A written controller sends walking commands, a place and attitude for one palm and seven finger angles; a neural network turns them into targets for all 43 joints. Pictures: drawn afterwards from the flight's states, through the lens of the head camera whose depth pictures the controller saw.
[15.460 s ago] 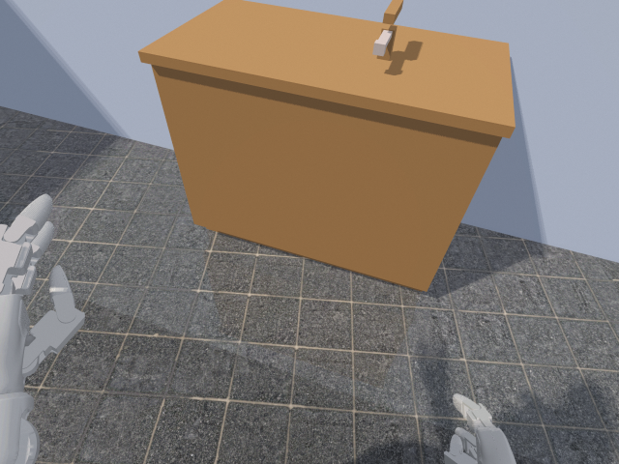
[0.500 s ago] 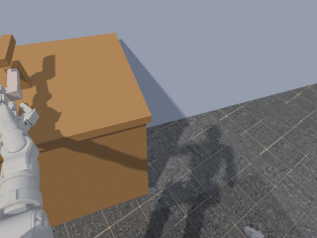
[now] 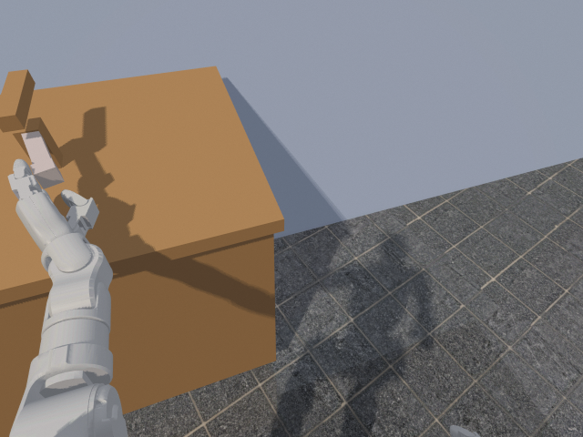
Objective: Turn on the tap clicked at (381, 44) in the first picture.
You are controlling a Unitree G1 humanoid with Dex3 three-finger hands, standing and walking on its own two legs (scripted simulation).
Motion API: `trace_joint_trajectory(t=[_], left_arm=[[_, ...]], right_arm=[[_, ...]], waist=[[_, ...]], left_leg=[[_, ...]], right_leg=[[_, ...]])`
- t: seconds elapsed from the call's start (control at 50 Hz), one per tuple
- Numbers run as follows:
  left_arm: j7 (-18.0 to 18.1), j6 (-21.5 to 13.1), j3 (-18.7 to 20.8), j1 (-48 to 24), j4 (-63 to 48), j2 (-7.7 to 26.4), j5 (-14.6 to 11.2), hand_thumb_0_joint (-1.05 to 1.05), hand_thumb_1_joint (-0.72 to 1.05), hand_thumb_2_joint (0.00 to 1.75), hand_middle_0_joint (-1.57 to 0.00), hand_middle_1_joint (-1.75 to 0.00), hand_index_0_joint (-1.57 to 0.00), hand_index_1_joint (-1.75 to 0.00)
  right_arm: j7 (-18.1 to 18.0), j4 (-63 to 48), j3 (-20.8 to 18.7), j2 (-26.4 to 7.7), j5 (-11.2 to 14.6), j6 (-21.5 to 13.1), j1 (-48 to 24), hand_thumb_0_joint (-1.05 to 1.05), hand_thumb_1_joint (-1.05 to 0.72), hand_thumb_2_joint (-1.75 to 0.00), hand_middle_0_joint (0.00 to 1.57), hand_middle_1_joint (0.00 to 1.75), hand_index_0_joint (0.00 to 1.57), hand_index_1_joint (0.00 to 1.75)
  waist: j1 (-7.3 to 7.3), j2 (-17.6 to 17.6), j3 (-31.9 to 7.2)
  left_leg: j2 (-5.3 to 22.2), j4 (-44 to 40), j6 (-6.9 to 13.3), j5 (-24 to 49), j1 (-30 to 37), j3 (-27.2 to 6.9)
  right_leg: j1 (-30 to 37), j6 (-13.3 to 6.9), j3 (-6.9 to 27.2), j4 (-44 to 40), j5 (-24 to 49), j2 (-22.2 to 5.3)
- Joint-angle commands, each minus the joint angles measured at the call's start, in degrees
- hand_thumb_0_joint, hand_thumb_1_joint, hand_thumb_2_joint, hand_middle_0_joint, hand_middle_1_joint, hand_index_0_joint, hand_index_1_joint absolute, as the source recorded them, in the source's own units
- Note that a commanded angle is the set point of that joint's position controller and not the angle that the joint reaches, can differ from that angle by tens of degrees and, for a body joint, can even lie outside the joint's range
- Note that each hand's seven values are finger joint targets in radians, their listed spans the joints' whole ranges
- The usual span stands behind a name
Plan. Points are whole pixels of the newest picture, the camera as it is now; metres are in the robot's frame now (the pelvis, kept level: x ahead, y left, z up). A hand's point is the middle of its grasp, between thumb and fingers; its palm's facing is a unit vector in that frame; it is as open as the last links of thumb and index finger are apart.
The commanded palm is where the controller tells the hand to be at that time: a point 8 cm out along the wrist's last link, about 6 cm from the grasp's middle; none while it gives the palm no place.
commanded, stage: push the lever round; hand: left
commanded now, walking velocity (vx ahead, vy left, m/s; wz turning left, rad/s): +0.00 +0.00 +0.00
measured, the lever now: (47, 173) +0.44 +0.37 +0.12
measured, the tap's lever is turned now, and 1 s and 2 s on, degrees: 16 45 72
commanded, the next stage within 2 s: lift the hand up off the lever in 1.60 s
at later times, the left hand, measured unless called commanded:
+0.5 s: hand (121, 190) +0.43 +0.27 +0.11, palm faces +0.79 -0.61 -0.08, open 8.0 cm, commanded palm +0.38 +0.28 +0.11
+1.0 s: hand (138, 177) +0.46 +0.25 +0.11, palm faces +0.85 -0.52 -0.10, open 7.9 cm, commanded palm +0.40 +0.26 +0.11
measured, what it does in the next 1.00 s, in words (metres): stands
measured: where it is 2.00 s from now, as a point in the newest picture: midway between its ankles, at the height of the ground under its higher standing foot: outside the picture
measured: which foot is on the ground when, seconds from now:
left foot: down 0.00-1.00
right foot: down 0.00-1.00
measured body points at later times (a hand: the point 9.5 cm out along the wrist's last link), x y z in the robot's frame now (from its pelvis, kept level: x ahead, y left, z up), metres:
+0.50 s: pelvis -0.01 +0.00 +0.00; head +0.02 +0.00 +0.44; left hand +0.38 +0.30 +0.12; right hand +0.08 -0.26 -0.13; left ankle +0.02 +0.10 -0.72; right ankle -0.02 -0.10 -0.72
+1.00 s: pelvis +0.00 -0.02 -0.01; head +0.04 -0.01 +0.44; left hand +0.41 +0.28 +0.11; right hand +0.04 -0.28 -0.14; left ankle +0.02 +0.10 -0.72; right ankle -0.02 -0.10 -0.72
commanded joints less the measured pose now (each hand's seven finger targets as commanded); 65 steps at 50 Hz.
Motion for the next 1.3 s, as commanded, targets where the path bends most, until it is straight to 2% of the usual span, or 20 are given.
trace_joint_trajectory(t=[0.0,0.16,0.22,0.3,0.32,0.36,0.42,0.46,0.48,0.52,0.58,0.62,0.66,0.74,0.8,0.86,0.9,0.94,1.0,1.28], left_arm=[[2.5,-3.9,-1.5,-25.0,-13.3,11.7,2.3,0.00,0.90,0.90,-0.15,-0.15,-0.15,-0.15],[7.2,-3.4,-2.9,-29.4,-10.2,8.9,4.4,0.00,0.90,0.90,-0.15,-0.15,-0.15,-0.15],[8.9,-3.3,-1.0,-31.3,-7.0,11.1,5.5,0.00,0.90,0.90,-0.15,-0.15,-0.15,-0.15],[10.9,-3.8,-3.0,-34.2,-4.9,8.1,6.6,0.00,0.90,0.90,-0.15,-0.15,-0.15,-0.15],[11.5,-3.7,-0.9,-34.1,-3.6,10.3,6.8,0.00,0.90,0.90,-0.15,-0.15,-0.15,-0.15],[12.2,-4.0,-2.6,-36.1,-3.1,8.3,7.1,0.00,0.90,0.90,-0.15,-0.15,-0.15,-0.15],[13.5,-4.5,-1.2,-37.5,-1.7,9.7,7.9,0.00,0.90,0.90,-0.15,-0.15,-0.15,-0.15],[14.2,-4.6,-2.8,-38.6,0.0,7.6,8.1,0.00,0.90,0.90,-0.15,-0.15,-0.15,-0.15],[14.7,-4.6,-1.0,-38.2,1.4,9.0,8.1,0.00,0.90,0.90,-0.15,-0.15,-0.15,-0.15],[15.5,-4.6,-0.3,-39.7,2.3,10.0,8.5,0.00,0.90,0.90,-0.15,-0.15,-0.15,-0.15],[16.6,-5.3,0.2,-41.1,3.0,10.1,8.8,0.00,0.90,0.90,-0.15,-0.15,-0.15,-0.15],[17.2,-5.2,1.9,-40.3,4.2,11.8,9.1,0.00,0.90,0.90,-0.15,-0.15,-0.15,-0.15],[17.5,-5.2,-0.1,-41.2,4.6,9.1,9.3,0.00,0.90,0.90,-0.15,-0.15,-0.15,-0.15],[18.8,-5.3,2.5,-42.7,5.7,11.9,9.5,0.00,0.90,0.90,-0.15,-0.15,-0.15,-0.15],[19.2,-5.0,2.1,-43.3,7.7,11.4,10.0,0.00,0.90,0.90,-0.15,-0.15,-0.15,-0.15],[19.9,-4.8,1.3,-44.7,8.2,10.3,10.4,0.00,0.90,0.90,-0.15,-0.15,-0.15,-0.15],[20.6,-4.7,3.0,-45.6,8.6,12.2,10.7,0.00,0.90,0.90,-0.15,-0.15,-0.15,-0.15],[21.0,-4.7,1.4,-46.7,7.6,10.1,10.9,0.00,0.90,0.90,-0.15,-0.15,-0.15,-0.15],[21.8,-4.2,2.7,-45.9,9.9,10.8,10.9,0.00,0.90,0.90,-0.15,-0.15,-0.15,-0.15],[22.6,-3.5,3.1,-49.7,11.7,11.9,12.4,0.00,0.90,0.90,-0.15,-0.15,-0.15,-0.15]], right_arm=[[-0.6,-6.1,-3.3,-8.4,-0.7,-2.1,-1.3,0.00,-0.90,-0.90,0.20,0.30,0.20,0.30],[0.1,-5.3,-3.5,-8.0,-1.3,-1.3,-1.5,0.00,-0.90,-0.90,0.20,0.30,0.20,0.30],[0.1,-4.6,-3.6,-8.2,-1.7,-0.9,-1.2,0.00,-0.90,-0.90,0.20,0.30,0.20,0.30],[0.6,-4.5,-3.7,-7.8,-2.1,-0.8,-1.0,0.00,-0.90,-0.90,0.20,0.30,0.20,0.30],[0.6,-4.0,-3.7,-8.0,-2.3,-0.6,-0.5,0.00,-0.90,-0.90,0.20,0.30,0.20,0.30],[0.9,-4.3,-3.7,-7.8,-2.4,-0.5,-0.4,0.00,-0.90,-0.90,0.20,0.30,0.20,0.30],[1.2,-3.6,-4.0,-8.0,-2.8,-0.5,0.4,0.00,-0.90,-0.90,0.20,0.30,0.20,0.30],[1.6,-3.5,-3.9,-7.7,-2.8,-0.5,0.7,0.00,-0.90,-0.90,0.20,0.30,0.20,0.30],[1.6,-3.3,-4.0,-7.9,-3.0,-0.5,1.0,0.00,-0.90,-0.90,0.20,0.30,0.20,0.30],[1.8,-2.9,-4.1,-7.9,-3.1,-0.2,1.2,0.00,-0.90,-0.90,0.20,0.30,0.20,0.30],[2.3,-2.8,-4.4,-8.0,-3.4,-0.3,2.3,0.00,-0.90,-0.90,0.20,0.30,0.20,0.30],[2.4,-2.4,-4.5,-8.2,-3.6,0.1,3.0,0.00,-0.90,-0.90,0.20,0.30,0.20,0.30],[2.9,-2.7,-4.5,-7.9,-3.6,0.1,3.0,0.00,-0.90,-0.90,0.20,0.30,0.20,0.30],[3.2,-2.4,-4.6,-8.1,-3.7,0.2,3.7,0.00,-0.90,-0.90,0.20,0.30,0.20,0.30],[3.5,-2.1,-4.6,-8.1,-3.8,0.3,4.2,0.00,-0.90,-0.90,0.20,0.30,0.20,0.30],[3.9,-2.0,-4.7,-8.0,-3.9,0.2,4.4,0.00,-0.90,-0.90,0.20,0.30,0.20,0.30],[4.0,-1.7,-4.9,-8.2,-4.1,0.3,5.2,0.00,-0.90,-0.90,0.20,0.30,0.20,0.30],[4.4,-1.5,-4.9,-8.0,-4.2,0.1,5.0,0.00,-0.90,-0.90,0.20,0.30,0.20,0.30],[4.8,-1.2,-4.9,-8.2,-4.4,0.1,5.6,0.00,-0.90,-0.90,0.20,0.30,0.20,0.30],[5.3,-0.8,-5.2,-8.3,-4.7,0.3,7.7,0.00,-0.90,-0.90,0.20,0.30,0.20,0.30]], waist=[[-1.19,3.7,-16.8],[-1.73,3.2,-15.7],[-1.89,2.6,-15.4],[-2.66,2.6,-16.6],[-2.19,2.8,-16.6],[-2.93,1.8,-16.8],[-2.89,3.8,-17.9],[-3.58,2.6,-16.9],[-3.45,1.0,-17.3],[-3.38,2.9,-16.9],[-3.82,2.0,-19.4],[-3.53,2.2,-19.5],[-4.10,2.2,-18.7],[-4.04,1.6,-19.1],[-4.61,0.5,-18.4],[-4.84,2.0,-18.5],[-4.84,1.6,-19.6],[-5.04,4.4,-20.0],[-5.13,1.2,-19.8],[-5.95,2.2,-21.8]], left_leg=[[1.8,-4.6,-0.9,17.3,12.0,-1.9],[1.9,-4.7,-1.2,15.3,10.7,-2.4],[1.7,-4.3,-1.0,12.7,8.8,-2.3],[1.6,-3.6,-0.7,12.9,9.0,-2.1],[1.5,-3.7,-0.9,12.2,8.3,-2.4],[1.6,-3.5,-0.6,12.1,7.9,-2.1],[1.5,-3.0,-0.8,12.4,8.3,-2.3],[1.6,-2.9,-0.7,12.3,7.7,-2.3],[1.4,-2.6,-0.3,12.0,6.5,-2.0],[1.4,-2.7,-0.4,10.8,6.0,-2.0],[1.3,-1.8,-0.2,13.1,6.4,-1.6],[1.3,-1.6,-0.3,14.1,5.7,-1.5],[1.3,-1.6,0.0,13.3,5.4,-1.1],[1.2,-1.6,0.3,12.4,4.1,-0.9],[1.0,-1.1,0.5,12.4,2.8,-0.5],[1.0,-1.1,0.5,12.4,3.5,-0.6],[1.1,-0.8,0.5,13.0,3.4,-0.7],[1.2,-0.7,0.3,14.0,5.2,-0.8],[1.1,-0.1,0.5,14.5,3.5,-0.8],[1.4,1.0,0.4,16.9,3.7,-0.7]], right_leg=[[2.8,0.2,1.5,-3.7,16.1,-1.2],[1.2,0.2,1.1,-3.5,13.5,-1.2],[0.9,0.3,1.3,-3.6,11.8,-1.3],[-0.1,0.3,1.2,-3.2,12.1,-1.3],[0.1,0.2,1.1,-3.2,11.2,-1.3],[0.0,0.5,1.2,-3.2,11.6,-1.5],[-0.8,0.3,1.2,-2.9,11.2,-1.4],[-1.4,0.4,1.0,-2.7,11.3,-1.3],[-0.6,0.6,1.1,-2.7,11.8,-1.4],[-1.1,0.5,1.2,-2.8,10.7,-1.5],[-0.4,0.7,1.2,-2.2,13.3,-1.5],[0.4,0.7,1.3,-2.0,14.5,-1.6],[-0.3,0.9,1.3,-2.1,14.2,-1.6],[0.5,1.1,1.5,-2.3,14.0,-1.7],[0.7,1.3,1.6,-2.2,15.3,-1.9],[-0.3,1.3,1.4,-2.2,14.7,-1.7],[0.1,1.3,1.4,-1.9,15.5,-1.9],[-1.2,1.1,1.2,-1.7,15.1,-1.6],[-0.7,1.4,1.1,-1.3,16.8,-1.7],[-1.3,1.6,1.1,-0.3,19.4,-1.8]])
